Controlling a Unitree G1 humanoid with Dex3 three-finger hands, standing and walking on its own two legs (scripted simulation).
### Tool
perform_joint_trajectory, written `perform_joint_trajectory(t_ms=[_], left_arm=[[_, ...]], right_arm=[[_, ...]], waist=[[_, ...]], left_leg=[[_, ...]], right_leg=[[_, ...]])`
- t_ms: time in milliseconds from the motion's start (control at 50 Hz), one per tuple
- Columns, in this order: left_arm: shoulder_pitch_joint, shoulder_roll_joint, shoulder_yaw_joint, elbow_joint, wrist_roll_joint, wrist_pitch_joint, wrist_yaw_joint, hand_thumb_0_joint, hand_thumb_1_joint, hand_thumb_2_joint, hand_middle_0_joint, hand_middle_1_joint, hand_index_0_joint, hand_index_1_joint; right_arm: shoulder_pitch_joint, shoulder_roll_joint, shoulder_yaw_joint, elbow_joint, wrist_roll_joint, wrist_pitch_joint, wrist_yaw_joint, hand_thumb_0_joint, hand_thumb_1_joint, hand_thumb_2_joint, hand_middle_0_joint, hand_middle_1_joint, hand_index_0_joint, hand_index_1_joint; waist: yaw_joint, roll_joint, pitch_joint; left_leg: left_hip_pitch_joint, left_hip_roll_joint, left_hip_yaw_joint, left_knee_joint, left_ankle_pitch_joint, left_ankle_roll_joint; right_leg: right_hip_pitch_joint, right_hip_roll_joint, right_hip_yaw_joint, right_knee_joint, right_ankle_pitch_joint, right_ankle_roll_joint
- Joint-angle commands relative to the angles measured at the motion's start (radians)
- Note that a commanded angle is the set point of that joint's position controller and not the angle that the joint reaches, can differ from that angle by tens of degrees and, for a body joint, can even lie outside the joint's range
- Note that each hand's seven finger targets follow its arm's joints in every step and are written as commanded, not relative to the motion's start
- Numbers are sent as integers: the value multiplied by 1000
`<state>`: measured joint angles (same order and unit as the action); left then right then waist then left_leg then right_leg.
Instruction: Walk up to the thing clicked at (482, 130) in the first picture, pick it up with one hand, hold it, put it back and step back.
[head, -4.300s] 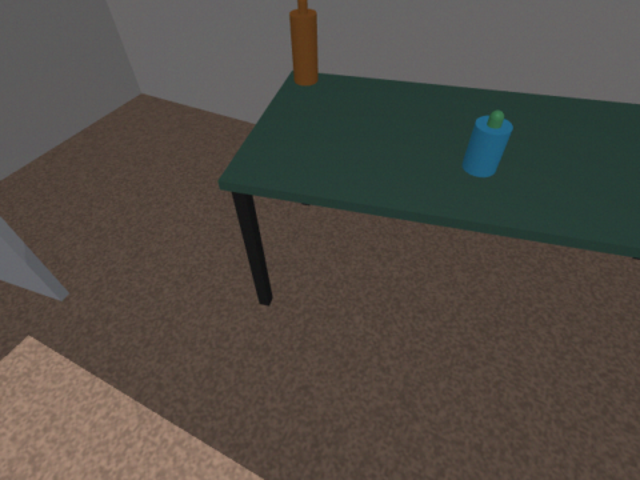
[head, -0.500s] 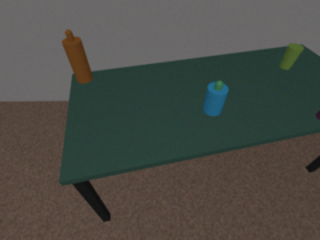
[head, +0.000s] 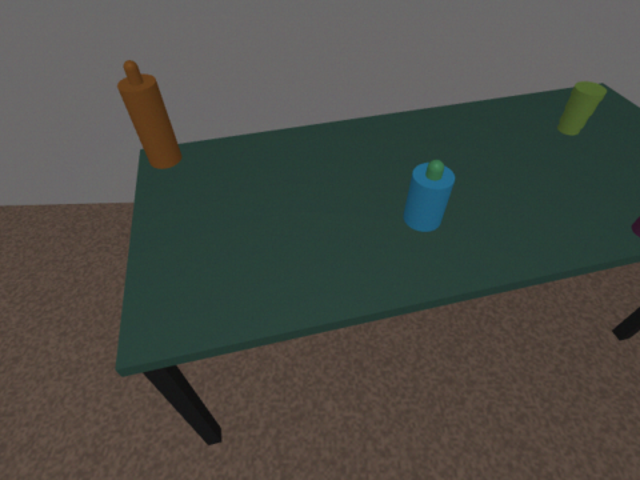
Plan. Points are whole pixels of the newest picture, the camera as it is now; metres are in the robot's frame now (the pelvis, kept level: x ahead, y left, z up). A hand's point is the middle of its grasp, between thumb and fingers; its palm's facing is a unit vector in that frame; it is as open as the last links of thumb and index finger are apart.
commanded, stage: stand
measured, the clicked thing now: (429, 191) +0.69 -0.21 -0.09
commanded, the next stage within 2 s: none
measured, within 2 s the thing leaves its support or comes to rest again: neither
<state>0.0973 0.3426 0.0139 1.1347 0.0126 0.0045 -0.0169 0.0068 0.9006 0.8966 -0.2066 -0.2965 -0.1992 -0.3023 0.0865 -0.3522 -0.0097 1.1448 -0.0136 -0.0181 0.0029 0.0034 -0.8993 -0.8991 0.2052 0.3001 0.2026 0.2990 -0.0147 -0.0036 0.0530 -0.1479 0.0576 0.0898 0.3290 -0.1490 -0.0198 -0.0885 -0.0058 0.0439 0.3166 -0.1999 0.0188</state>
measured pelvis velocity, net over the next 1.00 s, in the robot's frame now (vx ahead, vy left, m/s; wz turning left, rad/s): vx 0.00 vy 0.02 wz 0.03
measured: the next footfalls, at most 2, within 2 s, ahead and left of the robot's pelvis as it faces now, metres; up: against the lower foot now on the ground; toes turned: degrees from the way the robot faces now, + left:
none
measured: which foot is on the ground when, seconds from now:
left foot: down 0.00-1.00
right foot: down 0.00-1.00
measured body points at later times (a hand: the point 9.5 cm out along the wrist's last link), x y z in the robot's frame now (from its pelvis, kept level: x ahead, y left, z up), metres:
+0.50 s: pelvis +0.00 +0.01 +0.00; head +0.01 +0.01 +0.45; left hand +0.08 +0.31 -0.13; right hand +0.09 -0.29 -0.13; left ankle +0.02 +0.13 -0.75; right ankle -0.02 -0.13 -0.75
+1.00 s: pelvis +0.00 +0.02 +0.00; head +0.01 +0.02 +0.45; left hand +0.06 +0.32 -0.14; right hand +0.09 -0.28 -0.13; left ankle +0.02 +0.13 -0.75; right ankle -0.02 -0.13 -0.75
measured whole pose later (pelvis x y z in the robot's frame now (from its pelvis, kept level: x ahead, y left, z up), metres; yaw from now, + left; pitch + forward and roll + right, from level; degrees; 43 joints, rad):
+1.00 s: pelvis +0.00 +0.02 +0.00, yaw +2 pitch -2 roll +0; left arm 0.13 0.35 0.00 1.12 0.02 0.00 -0.01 0.01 0.90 0.90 -0.21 -0.30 -0.20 -0.30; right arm 0.10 -0.34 -0.01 1.14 -0.02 -0.01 0.01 0.00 -0.90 -0.90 0.21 0.30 0.20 0.30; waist 0.00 -0.01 0.04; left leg -0.14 0.02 0.07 0.32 -0.15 0.01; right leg -0.07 -0.04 0.03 0.30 -0.20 0.05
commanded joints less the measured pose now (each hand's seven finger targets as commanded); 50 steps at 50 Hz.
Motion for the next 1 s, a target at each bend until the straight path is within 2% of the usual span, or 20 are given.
perform_joint_trajectory(t_ms=[0, 200, 300, 400, 420, 460, 560, 660, 700, 760, 820, 980], left_arm=[[-33, 221, 38, -56, 2, -33, 23, 0, 900, 900, -200, -300, -200, -300], [-38, 221, 31, -61, -3, -35, 27, 0, 900, 900, -200, -300, -200, -300], [-35, 224, 29, -61, -1, -35, 29, 0, 900, 900, -200, -300, -200, -300], [-27, 221, 27, -66, -1, -36, 28, 0, 900, 900, -200, -300, -200, -300], [-33, 227, 28, -69, -1, -36, 29, 0, 900, 900, -200, -300, -200, -300], [-24, 224, 26, -64, 0, -35, 28, 0, 900, 900, -200, -300, -200, -300], [-24, 226, 26, -70, 3, -36, 28, 0, 900, 900, -200, -300, -200, -300], [-9, 223, 25, -65, 3, -32, 27, 0, 900, 900, -200, -300, -200, -300], [-9, 220, 23, -69, 3, -34, 27, 0, 900, 900, -200, -300, -200, -300], [-4, 219, 23, -68, 3, -33, 26, 0, 900, 900, -200, -300, -200, -300], [-5, 221, 23, -71, 3, -35, 28, 0, 900, 900, -200, -300, -200, -300], [16, 218, 22, -67, 3, -30, 26, 0, 900, 900, -200, -300, -200, -300]], right_arm=[[-65, -206, -38, -67, 6, -15, -8, 0, -900, -900, 200, 300, 200, 300], [-48, -210, -35, -59, 3, -14, -5, 0, -900, -900, 200, 300, 200, 300], [-55, -209, -39, -62, 4, -10, -4, 0, -900, -900, 200, 300, 200, 300], [-50, -208, -39, -62, 3, -11, -3, 0, -900, -900, 200, 300, 200, 300], [-49, -208, -40, -63, 2, -12, -3, 0, -900, -900, 200, 300, 200, 300], [-57, -207, -40, -62, 3, -11, -3, 0, -900, -900, 200, 300, 200, 300], [-54, -207, -43, -66, 1, -11, -3, 0, -900, -900, 200, 300, 200, 300], [-53, -211, -44, -63, 2, -12, -3, 0, -900, -900, 200, 300, 200, 300], [-55, -213, -46, -65, 3, -12, -3, 0, -900, -900, 200, 300, 200, 300], [-48, -212, -46, -63, 2, -11, -3, 0, -900, -900, 200, 300, 200, 300], [-43, -212, -46, -64, 3, -12, -3, 0, -900, -900, 200, 300, 200, 300], [-48, -215, -47, -64, 5, -11, -2, 0, -900, -900, 200, 300, 200, 300]], waist=[[8, -2, -102], [7, 2, -90], [6, -18, -83], [7, 16, -79], [5, 10, -90], [8, 2, -73], [8, 12, -98], [9, 18, -71], [10, 12, -82], [9, 12, -74], [8, 5, -83], [12, 13, -54]], left_leg=[[102, 100, -102, -30, 108, 37], [97, 104, -108, -37, 145, 36], [110, 104, -114, -41, 129, 37], [92, 97, -111, -47, 104, 37], [101, 100, -113, -45, 128, 38], [96, 100, -119, -49, 101, 38], [97, 100, -117, -41, 125, 45], [87, 95, -128, -60, 63, 42], [94, 98, -128, -51, 96, 43], [80, 94, -133, -57, 73, 44], [90, 93, -129, -45, 120, 48], [67, 91, -148, -75, 26, 43]], right_leg=[[-38, -125, 69, -60, 195, -31], [-27, -128, 60, -61, 205, -28], [-50, -123, 49, -64, 167, -27], [-47, -126, 51, -72, 161, -26], [-38, -129, 51, -64, 167, -28], [-54, -123, 44, -68, 136, -25], [-30, -131, 46, -71, 156, -27], [-51, -126, 39, -72, 107, -29], [-49, -127, 38, -70, 109, -28], [-47, -127, 37, -72, 100, -28], [-39, -131, 38, -72, 135, -27], [-59, -124, 29, -68, 59, -29]])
